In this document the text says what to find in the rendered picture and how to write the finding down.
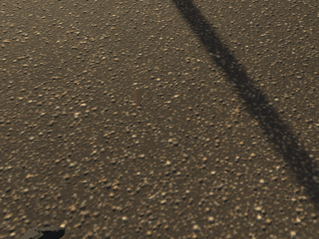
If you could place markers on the robot left hand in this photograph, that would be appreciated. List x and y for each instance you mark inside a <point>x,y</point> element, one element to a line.
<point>53,232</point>

